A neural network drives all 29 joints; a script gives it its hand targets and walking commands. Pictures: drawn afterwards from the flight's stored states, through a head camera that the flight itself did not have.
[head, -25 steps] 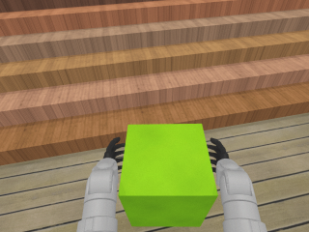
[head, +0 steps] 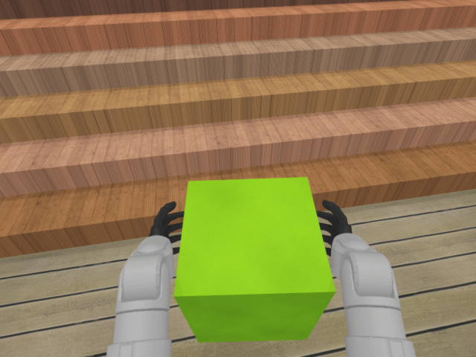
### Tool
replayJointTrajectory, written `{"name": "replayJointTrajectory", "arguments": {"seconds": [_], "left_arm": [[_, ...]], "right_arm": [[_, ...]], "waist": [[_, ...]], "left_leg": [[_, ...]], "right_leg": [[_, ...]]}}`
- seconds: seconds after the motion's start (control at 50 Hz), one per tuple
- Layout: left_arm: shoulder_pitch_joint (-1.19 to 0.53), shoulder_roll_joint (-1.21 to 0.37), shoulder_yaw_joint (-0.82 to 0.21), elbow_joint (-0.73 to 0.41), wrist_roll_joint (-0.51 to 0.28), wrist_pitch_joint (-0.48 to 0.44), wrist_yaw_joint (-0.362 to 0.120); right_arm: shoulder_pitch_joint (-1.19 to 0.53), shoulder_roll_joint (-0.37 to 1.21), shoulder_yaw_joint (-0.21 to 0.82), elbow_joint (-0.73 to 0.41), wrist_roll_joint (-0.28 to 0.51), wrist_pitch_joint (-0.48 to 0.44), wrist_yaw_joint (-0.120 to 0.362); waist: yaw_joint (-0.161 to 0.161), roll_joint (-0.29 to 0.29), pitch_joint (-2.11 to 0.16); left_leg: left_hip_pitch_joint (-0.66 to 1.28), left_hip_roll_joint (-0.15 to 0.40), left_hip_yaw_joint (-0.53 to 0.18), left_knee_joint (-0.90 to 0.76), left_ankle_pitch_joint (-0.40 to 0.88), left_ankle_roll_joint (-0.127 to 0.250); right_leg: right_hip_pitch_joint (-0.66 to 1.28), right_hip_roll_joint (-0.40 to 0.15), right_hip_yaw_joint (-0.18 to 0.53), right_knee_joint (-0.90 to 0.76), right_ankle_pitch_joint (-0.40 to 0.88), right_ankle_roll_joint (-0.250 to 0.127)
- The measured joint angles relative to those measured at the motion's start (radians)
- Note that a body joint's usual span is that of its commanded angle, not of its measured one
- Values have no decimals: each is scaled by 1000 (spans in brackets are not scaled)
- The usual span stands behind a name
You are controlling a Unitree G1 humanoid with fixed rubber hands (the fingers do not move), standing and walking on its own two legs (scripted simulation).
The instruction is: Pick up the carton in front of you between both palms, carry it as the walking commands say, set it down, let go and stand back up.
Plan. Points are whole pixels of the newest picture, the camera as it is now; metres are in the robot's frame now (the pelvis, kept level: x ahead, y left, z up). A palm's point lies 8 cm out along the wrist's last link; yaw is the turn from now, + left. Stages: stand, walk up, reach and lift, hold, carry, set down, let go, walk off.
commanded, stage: carry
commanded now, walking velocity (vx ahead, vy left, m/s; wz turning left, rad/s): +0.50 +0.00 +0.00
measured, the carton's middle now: (250, 264) +0.30 +0.01 +0.01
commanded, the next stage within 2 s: none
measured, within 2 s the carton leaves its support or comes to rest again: neither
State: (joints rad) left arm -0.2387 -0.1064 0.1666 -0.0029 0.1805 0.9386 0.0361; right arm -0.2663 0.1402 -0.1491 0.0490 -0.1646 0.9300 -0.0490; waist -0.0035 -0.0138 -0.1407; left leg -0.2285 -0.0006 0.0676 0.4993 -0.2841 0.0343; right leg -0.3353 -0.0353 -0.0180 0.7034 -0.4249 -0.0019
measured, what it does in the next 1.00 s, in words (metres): walks ahead: right foot, then left foot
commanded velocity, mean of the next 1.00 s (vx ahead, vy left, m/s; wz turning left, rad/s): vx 0.50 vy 0.00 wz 0.00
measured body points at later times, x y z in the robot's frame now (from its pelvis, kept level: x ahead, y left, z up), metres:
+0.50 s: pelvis +0.24 -0.03 +0.01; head +0.24 -0.02 +0.46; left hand +0.51 +0.15 +0.09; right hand +0.53 -0.15 +0.09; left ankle +0.29 +0.11 -0.68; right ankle +0.19 -0.11 -0.74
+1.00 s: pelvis +0.55 +0.04 +0.01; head +0.58 +0.05 +0.45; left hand +0.91 +0.19 +0.15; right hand +0.90 -0.11 +0.16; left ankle +0.50 +0.11 -0.74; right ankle +0.65 -0.09 -0.68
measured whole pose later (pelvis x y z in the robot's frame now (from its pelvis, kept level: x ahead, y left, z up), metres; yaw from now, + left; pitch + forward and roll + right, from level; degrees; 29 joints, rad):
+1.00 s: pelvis +0.55 +0.04 +0.01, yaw +1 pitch +5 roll +0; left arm -0.59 -0.04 0.20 -0.24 0.08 1.32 0.10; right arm -0.57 0.06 -0.19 -0.25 -0.05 1.31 -0.13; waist -0.05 -0.02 -0.05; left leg -0.19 0.02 0.22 0.38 -0.29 0.06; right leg -0.67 -0.09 -0.08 0.86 -0.20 -0.04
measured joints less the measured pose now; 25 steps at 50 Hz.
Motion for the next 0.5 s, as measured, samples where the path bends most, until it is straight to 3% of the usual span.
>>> {"name": "replayJointTrajectory", "arguments": {"seconds": [0.08, 0.2, 0.24, 0.28, 0.34, 0.38, 0.44, 0.5], "left_arm": [[-10, 30, -16, -45, -59, 109, 13], [0, 11, -28, -181, -85, 194, 32], [16, -16, -21, -223, -76, 215, 33], [28, -41, -30, -247, -62, 224, 35], [42, -33, -67, -241, -53, 251, 40], [56, -31, -66, -260, -58, 276, 48], [60, -30, -51, -303, -68, 296, 58], [52, -31, -37, -315, -75, 292, 58]], "right_arm": [[32, 0, 32, -95, 15, 114, -37], [59, 1, 33, -269, 40, 219, -55], [74, -2, 32, -313, 49, 246, -54], [90, -6, 15, -347, 63, 264, -51], [116, -10, 1, -355, 76, 289, -50], [112, -8, 6, -350, 78, 308, -52], [89, -5, 14, -354, 81, 318, -53], [78, -3, 21, -360, 76, 312, -53]], "waist": [[12, 24, -15], [-1, 37, -14], [-10, 41, -17], [-18, 54, -18], [-16, 38, -7], [-4, 21, 7], [17, 9, 25], [31, 1, 24]], "left_leg": [[58, 22, -5, -104, 5, -4], [146, 34, -13, -185, -27, -23], [160, 41, -17, -135, -88, -35], [119, 62, -22, 30, -180, -44], [-75, 61, -15, 431, -199, -30], [-194, 68, 7, 561, -151, -19], [-316, 93, 30, 522, -43, -24], [-376, 106, 46, 354, 49, -35]], "right_leg": [[-99, -3, -74, 62, 11, 0], [-140, 0, -135, -125, 157, 10], [-95, 9, -174, -229, 211, 7], [-67, 16, -206, -237, 304, -36], [-42, 5, -229, -183, 205, -69], [4, 3, -228, -225, 186, -62], [86, 6, -218, -317, 193, -50], [171, 2, -210, -395, 184, -36]]}}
